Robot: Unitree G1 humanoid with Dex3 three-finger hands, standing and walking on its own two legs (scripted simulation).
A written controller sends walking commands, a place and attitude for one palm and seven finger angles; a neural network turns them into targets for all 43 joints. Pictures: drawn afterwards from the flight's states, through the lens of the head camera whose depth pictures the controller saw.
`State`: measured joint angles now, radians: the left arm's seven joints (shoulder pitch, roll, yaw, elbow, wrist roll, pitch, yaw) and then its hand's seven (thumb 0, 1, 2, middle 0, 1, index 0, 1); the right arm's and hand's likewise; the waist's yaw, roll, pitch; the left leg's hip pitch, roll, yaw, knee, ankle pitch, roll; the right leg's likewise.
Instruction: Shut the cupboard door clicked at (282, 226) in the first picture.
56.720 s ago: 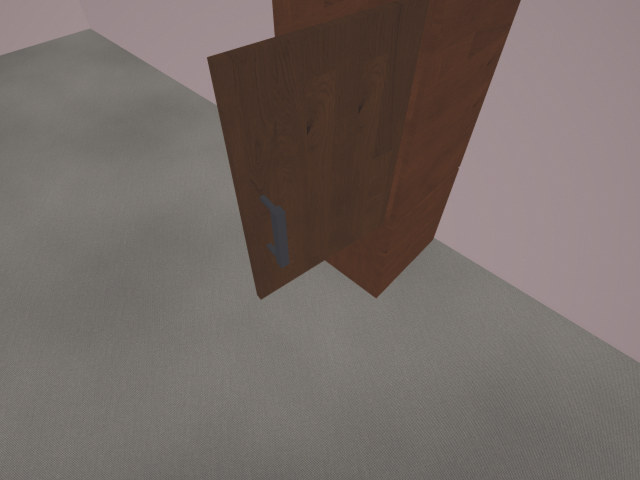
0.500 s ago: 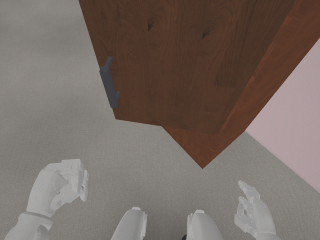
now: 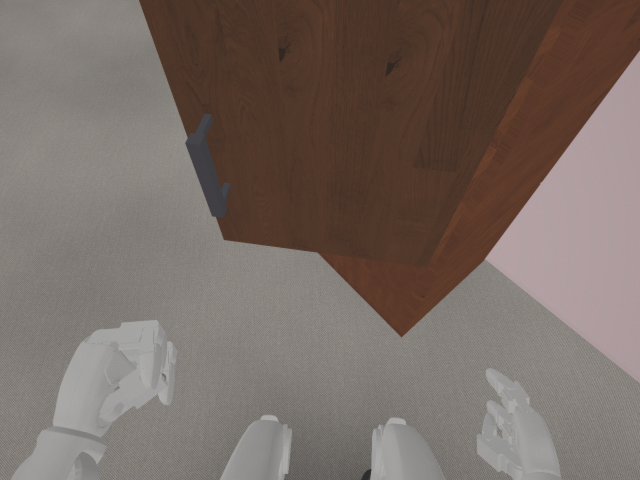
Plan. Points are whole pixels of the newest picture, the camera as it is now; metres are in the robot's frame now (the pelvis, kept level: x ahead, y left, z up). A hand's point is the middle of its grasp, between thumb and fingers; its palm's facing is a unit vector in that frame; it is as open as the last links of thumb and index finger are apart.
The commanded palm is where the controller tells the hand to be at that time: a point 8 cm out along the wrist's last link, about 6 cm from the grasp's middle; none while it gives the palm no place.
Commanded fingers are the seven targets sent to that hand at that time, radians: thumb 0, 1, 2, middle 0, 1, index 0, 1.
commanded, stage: bring the fist close to the handle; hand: left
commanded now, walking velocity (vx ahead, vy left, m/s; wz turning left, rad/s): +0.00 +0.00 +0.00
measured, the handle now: (213, 169) +0.53 +0.20 +0.03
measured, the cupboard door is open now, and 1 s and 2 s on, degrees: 41 41 37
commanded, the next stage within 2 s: push the door shut along its arc in 1.44 s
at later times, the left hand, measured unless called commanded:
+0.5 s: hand (189, 304) +0.31 +0.18 +0.04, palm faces -0.12 -0.99 -0.03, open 3.1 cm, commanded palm +0.30 +0.23 +0.04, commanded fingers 0.00 0.90 0.90 -1.30 -1.50 -1.30 -1.50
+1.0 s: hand (216, 234) +0.41 +0.17 +0.04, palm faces -0.09 -1.00 -0.04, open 3.1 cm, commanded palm +0.40 +0.22 +0.03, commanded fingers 0.00 0.90 0.90 -1.30 -1.50 -1.30 -1.50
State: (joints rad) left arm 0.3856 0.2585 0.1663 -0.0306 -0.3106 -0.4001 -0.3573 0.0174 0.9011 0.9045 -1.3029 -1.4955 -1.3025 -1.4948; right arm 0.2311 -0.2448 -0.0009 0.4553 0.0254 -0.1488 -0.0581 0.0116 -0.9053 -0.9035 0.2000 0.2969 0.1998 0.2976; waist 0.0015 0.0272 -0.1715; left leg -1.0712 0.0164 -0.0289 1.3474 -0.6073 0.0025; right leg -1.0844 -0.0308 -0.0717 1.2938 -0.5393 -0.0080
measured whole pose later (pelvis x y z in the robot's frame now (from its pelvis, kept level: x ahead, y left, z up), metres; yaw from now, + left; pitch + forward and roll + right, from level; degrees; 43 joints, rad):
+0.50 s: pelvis +0.00 +0.01 +0.00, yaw +0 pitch +20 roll -2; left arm 0.01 0.26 0.15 0.22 -0.25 -0.35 -0.29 0.02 0.90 0.90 -1.30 -1.50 -1.30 -1.49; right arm 0.24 -0.25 0.02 0.50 0.02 -0.13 -0.05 0.01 -0.90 -0.90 0.20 0.30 0.20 0.30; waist -0.03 0.03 -0.17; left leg -1.10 0.01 -0.02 1.33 -0.59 0.02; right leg -1.11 -0.04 -0.06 1.27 -0.52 0.01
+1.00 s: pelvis -0.01 +0.00 +0.00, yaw -1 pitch +23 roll -1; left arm -0.47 0.31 0.25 0.74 -0.19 -0.45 -0.29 0.02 0.90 0.90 -1.30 -1.50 -1.30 -1.49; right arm 0.25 -0.26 0.01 0.59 0.01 -0.06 -0.04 0.01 -0.91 -0.90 0.20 0.30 0.20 0.30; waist -0.07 0.02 -0.16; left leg -1.16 0.01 0.00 1.33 -0.58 0.01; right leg -1.18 -0.03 -0.05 1.29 -0.51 0.00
